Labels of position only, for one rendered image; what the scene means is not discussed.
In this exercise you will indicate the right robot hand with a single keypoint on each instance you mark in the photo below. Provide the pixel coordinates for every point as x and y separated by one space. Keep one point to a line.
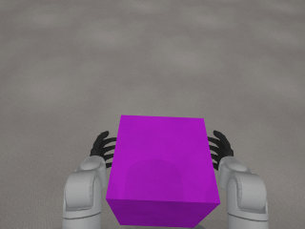
224 148

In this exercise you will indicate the left robot forearm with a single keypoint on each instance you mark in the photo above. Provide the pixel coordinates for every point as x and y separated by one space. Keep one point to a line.
82 200

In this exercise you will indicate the right robot forearm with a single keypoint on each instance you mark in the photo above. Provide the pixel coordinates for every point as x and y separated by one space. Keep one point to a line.
246 195

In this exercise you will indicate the left robot hand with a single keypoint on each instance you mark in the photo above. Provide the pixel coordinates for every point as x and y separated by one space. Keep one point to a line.
98 148

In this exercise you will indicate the carton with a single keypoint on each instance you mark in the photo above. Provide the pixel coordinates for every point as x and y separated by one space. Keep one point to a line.
162 172

